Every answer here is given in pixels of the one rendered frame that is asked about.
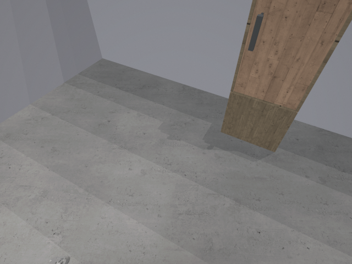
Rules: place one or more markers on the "handle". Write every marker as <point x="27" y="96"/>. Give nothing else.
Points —
<point x="255" y="31"/>

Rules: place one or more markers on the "cupboard door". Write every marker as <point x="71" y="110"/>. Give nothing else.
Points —
<point x="294" y="39"/>

